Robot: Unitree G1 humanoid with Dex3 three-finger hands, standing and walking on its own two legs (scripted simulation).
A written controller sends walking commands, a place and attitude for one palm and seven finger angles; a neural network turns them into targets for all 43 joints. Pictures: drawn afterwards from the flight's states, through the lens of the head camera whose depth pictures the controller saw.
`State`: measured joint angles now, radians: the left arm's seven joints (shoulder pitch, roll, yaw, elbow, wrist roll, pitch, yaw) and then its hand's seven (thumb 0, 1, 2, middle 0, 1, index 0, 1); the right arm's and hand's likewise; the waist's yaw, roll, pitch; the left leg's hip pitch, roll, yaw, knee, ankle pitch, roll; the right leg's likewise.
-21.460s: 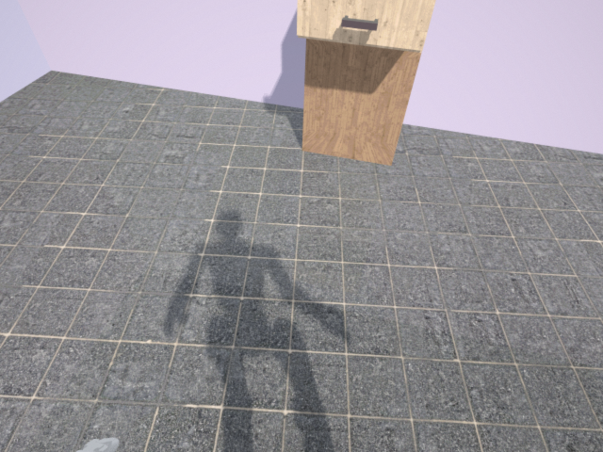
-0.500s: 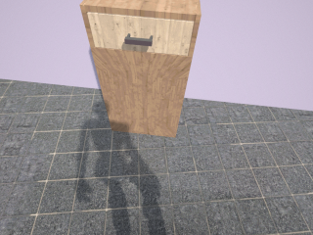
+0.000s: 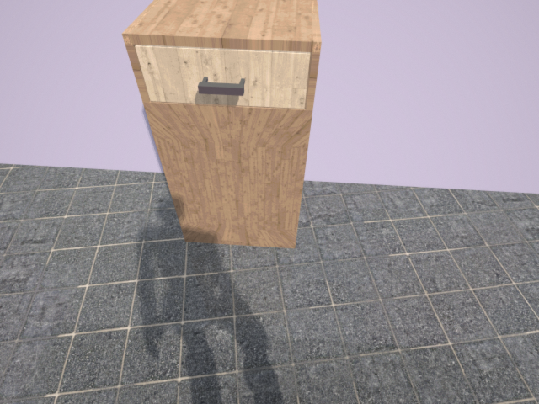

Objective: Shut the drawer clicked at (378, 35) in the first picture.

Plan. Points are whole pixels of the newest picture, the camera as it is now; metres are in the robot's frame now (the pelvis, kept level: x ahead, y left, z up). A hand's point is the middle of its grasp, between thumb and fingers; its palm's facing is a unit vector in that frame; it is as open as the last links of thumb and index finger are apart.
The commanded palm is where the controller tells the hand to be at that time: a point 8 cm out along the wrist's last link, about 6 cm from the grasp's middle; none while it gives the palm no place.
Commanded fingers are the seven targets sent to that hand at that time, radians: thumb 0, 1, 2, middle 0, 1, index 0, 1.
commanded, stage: let the arm hang, fingers relaxed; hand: left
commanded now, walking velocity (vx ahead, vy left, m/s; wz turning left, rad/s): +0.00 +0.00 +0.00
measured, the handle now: (222, 84) +0.87 +0.17 +0.03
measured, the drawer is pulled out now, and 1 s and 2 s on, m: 0.00 0.00 0.00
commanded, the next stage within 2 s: look to check the result in 0.10 s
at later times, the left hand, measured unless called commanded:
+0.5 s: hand out of the picture -0.01 +0.15 -0.18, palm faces +0.04 -0.98 -0.18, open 7.4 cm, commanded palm none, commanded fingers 0.00 0.90 0.90 -0.20 -0.30 -0.20 -0.30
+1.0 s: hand out of the picture +0.02 +0.15 -0.17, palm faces +0.03 -0.98 -0.20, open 7.4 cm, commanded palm none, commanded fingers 0.00 0.90 0.90 -0.20 -0.30 -0.20 -0.30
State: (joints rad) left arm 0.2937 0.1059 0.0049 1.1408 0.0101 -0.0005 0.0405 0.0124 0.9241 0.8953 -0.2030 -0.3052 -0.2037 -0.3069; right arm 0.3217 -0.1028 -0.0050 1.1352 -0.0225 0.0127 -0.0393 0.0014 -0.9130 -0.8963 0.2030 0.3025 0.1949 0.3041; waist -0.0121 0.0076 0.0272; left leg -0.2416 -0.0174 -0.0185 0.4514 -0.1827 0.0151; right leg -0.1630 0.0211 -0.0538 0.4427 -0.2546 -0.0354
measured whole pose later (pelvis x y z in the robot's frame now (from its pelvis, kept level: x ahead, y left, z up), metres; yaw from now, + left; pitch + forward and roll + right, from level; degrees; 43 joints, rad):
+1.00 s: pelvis +0.02 -0.01 +0.00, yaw -1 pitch -2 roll +0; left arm 0.27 0.14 0.01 1.14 0.01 -0.01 0.04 0.00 0.91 0.90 -0.20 -0.30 -0.20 -0.30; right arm 0.27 -0.14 0.00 1.15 -0.02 0.01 -0.04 0.00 -0.91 -0.90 0.20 0.30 0.19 0.30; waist -0.01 0.01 0.05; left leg -0.19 0.00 -0.02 0.42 -0.20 -0.01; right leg -0.11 0.04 -0.05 0.39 -0.26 -0.05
